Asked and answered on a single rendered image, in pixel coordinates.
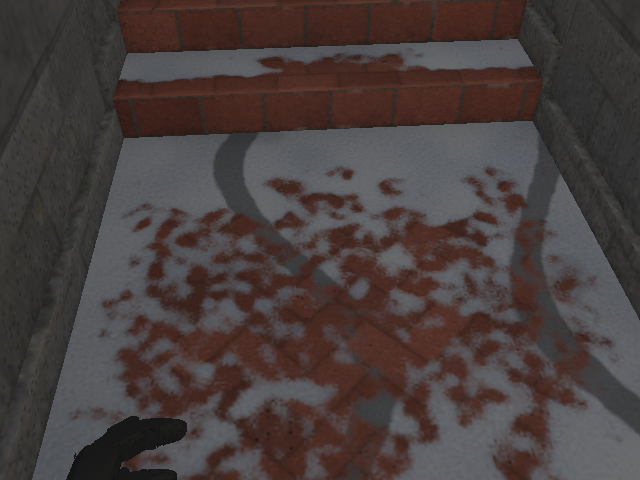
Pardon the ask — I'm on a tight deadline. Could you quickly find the robot left hand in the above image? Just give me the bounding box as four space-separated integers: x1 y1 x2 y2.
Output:
66 416 187 480

